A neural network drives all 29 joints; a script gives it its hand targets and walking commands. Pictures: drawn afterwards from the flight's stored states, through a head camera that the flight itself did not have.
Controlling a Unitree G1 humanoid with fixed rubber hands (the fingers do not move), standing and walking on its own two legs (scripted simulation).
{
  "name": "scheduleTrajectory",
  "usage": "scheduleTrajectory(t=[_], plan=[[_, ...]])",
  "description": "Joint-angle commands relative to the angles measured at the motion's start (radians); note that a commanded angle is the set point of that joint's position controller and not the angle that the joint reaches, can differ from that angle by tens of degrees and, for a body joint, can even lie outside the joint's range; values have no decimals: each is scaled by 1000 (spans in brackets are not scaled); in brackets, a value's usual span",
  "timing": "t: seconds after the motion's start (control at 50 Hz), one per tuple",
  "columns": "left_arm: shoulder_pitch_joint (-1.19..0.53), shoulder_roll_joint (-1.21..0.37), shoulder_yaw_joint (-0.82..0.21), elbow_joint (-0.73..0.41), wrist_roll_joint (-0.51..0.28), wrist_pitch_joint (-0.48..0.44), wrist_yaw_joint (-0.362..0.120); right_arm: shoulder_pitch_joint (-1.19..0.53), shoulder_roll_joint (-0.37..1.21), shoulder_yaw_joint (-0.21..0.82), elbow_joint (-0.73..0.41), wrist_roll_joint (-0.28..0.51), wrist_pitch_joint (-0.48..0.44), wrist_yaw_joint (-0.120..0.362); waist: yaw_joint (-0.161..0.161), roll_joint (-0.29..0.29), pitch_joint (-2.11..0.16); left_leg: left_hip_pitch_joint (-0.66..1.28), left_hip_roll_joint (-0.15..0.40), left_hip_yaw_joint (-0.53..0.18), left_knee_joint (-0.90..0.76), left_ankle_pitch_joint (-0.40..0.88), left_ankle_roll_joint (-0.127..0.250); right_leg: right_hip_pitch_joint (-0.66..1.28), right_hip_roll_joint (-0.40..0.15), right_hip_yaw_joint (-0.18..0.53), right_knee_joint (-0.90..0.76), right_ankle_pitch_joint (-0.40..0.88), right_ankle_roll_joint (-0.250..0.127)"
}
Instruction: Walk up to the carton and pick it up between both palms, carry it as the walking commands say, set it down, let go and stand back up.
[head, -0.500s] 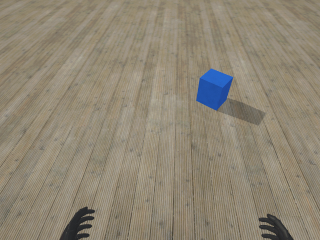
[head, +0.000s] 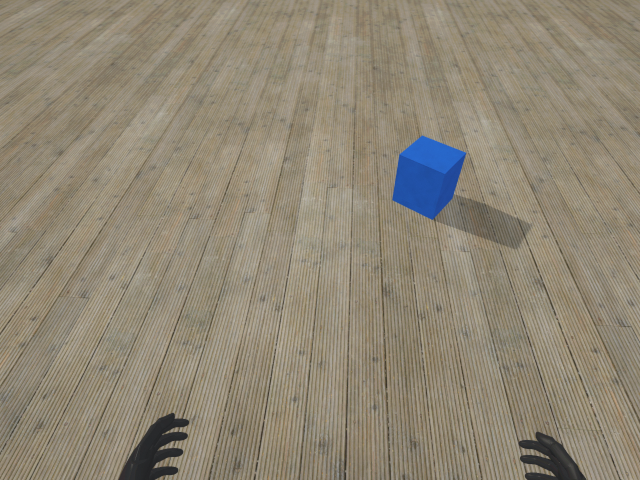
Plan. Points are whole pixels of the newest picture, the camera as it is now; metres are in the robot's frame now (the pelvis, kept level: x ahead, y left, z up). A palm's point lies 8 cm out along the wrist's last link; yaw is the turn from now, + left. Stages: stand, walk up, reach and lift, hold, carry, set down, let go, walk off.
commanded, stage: stand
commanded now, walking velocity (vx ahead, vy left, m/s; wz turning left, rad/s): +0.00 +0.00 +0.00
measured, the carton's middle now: (427, 177) +1.45 -0.45 -0.62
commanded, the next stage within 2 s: walk up in 0.26 s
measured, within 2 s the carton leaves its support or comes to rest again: neither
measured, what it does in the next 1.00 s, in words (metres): steps to the right: right foot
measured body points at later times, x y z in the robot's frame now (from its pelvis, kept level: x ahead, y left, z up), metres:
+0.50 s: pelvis +0.00 +0.00 +0.00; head +0.00 +0.01 +0.45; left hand +0.17 +0.26 -0.08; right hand +0.14 -0.28 -0.09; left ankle +0.02 +0.12 -0.72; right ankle +0.02 -0.12 -0.72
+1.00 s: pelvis +0.09 -0.12 +0.01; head +0.10 -0.15 +0.46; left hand +0.23 +0.18 -0.06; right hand +0.20 -0.47 -0.07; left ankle +0.13 +0.04 -0.64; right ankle +0.14 -0.21 -0.72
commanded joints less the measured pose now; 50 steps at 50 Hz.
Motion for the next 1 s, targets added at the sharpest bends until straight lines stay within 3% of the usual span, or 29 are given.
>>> scheduleTrajectory(t=[0.0, 0.42, 0.44, 0.46, 0.48, 0.5, 0.52, 0.56, 0.6, 0.64, 0.66, 0.7, 0.72, 0.74, 0.76, 0.78, 0.8, 0.82, 0.84, 0.86, 0.9, 0.98], plan=[[-53, 216, 84, 6, 25, -25, 7, -76, -248, -44, -59, -26, -23, 3, -1, 0, -50, 18, 79, -114, -152, 122, 84, 37, -88, 103, -142, 137, -83], [-61, 219, 85, 10, 25, -25, 6, -87, -249, -42, -47, -25, -22, 4, 0, 9, -41, 17, 80, -116, -168, 114, 81, 34, -89, 105, -152, 121, -81], [34, 298, 125, -11, 53, -20, -34, 42, -376, -82, -65, -47, -59, 22, -26, -4, -115, 157, 115, -165, -159, -321, 144, -132, -58, 195, -62, -269, -135], [-15, 286, 127, -28, 54, -13, -50, 121, -417, -102, -44, -53, -72, 22, -76, 53, -39, 262, 190, -313, -264, -568, 191, -384, -31, 168, 60, -374, -116], [-64, 262, 122, -52, 57, -7, -60, 180, -463, -124, -32, -54, -81, 18, -112, 199, 26, 337, 345, -489, -435, -714, 254, -550, 3, 26, 278, -224, -77], [-75, 285, 124, -59, 67, -6, -60, 168, -482, -132, -42, -52, -86, 14, -110, 166, 60, 315, 433, -555, -475, -677, 290, -611, -48, 67, 375, -151, -59], [-64, 302, 126, -58, 68, -14, -66, 159, -468, -132, -60, -50, -91, 10, -99, 85, 72, 305, 438, -530, -450, -582, 307, -597, -70, 92, 362, -123, -51], [-89, 290, 122, -72, 63, -35, -75, 186, -439, -127, -59, -60, -100, 9, -118, 40, 51, 349, 405, -436, -416, -347, 305, -585, -83, 97, 265, -138, -39], [-85, 273, 115, -65, 48, -45, -90, 171, -433, -122, -70, -65, -100, 17, -106, 72, 13, 284, 353, -306, -406, -207, 277, -473, -74, 47, 188, -125, -32], [-68, 275, 119, -51, 35, -36, -108, 115, -439, -120, -97, -60, -94, 27, -79, 158, 6, 138, 305, -188, -438, -301, 234, -329, -54, -9, 155, -38, -34], [-40, 278, 120, -40, 29, -29, -117, 55, -448, -120, -108, -54, -91, 30, -48, 204, 13, 36, 294, -138, -462, -369, 211, -241, -60, -21, 123, 13, -37], [96, 286, 128, 12, 16, -22, -121, -88, -444, -111, -134, -54, -84, 38, 54, 265, 9, -138, 256, -32, -443, -394, 164, 5, -50, -80, 50, 100, -43], [184, 303, 137, 44, 15, -23, -115, -122, -425, -105, -145, -58, -81, 40, 104, 226, -4, -191, 224, 18, -346, -380, 142, 119, -26, -103, 28, 107, -38], [278, 334, 155, 77, 18, -26, -102, -89, -393, -93, -146, -67, -78, 38, 140, 110, -37, -230, 175, 75, -136, -309, 126, 232, 4, -86, -6, 46, -30], [387, 382, 179, 99, 24, -31, -81, -22, -342, -78, -140, -64, -72, 37, 187, -96, -72, -317, 84, 131, 217, -159, 108, 363, 26, 26, -97, -107, -44], [467, 460, 192, 81, 37, -41, -58, -8, -267, -50, -165, -49, -70, 37, 220, -345, -41, -532, -10, 91, 555, -252, 75, 382, -196, 532, -316, -407, -123], [341, 497, 177, 21, 31, -47, -50, 36, -320, -58, -156, -39, -59, 27, 108, -241, 17, -538, -4, -20, 651, -204, 68, 248, -325, 882, -508, -520, -185], [261, 484, 168, 8, 22, -49, -45, 26, -367, -71, -137, -35, -56, 23, 50, -57, 109, -487, 41, -54, 632, -99, 72, 144, -309, 805, -479, -402, -156], [225, 453, 164, 5, 13, -58, -32, 25, -359, -77, -135, -34, -53, 29, 37, 13, 117, -457, 79, -79, 577, 21, 57, 140, -255, 675, -453, -192, -108], [222, 443, 165, 20, 14, -67, -28, 38, -370, -84, -124, -32, -50, 33, 32, -14, 86, -396, 100, -86, 546, 44, 49, 79, -240, 642, -445, -76, -76], [198, 413, 160, 11, 18, -74, -31, 106, -374, -85, -87, -16, -33, 44, -3, -81, 55, -301, 95, -53, 473, 124, 38, -1, -207, 507, -500, -186, -62], [229, 370, 146, -5, 21, -78, -28, 73, -372, -84, -88, -13, -18, 54, 23, -109, -4, -330, 84, -31, 326, 190, 19, 117, -159, 383, -513, -220, -76]])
